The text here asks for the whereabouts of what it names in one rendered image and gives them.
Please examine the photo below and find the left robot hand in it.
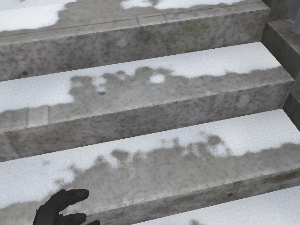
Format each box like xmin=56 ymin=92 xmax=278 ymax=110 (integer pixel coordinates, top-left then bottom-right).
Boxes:
xmin=33 ymin=188 xmax=100 ymax=225

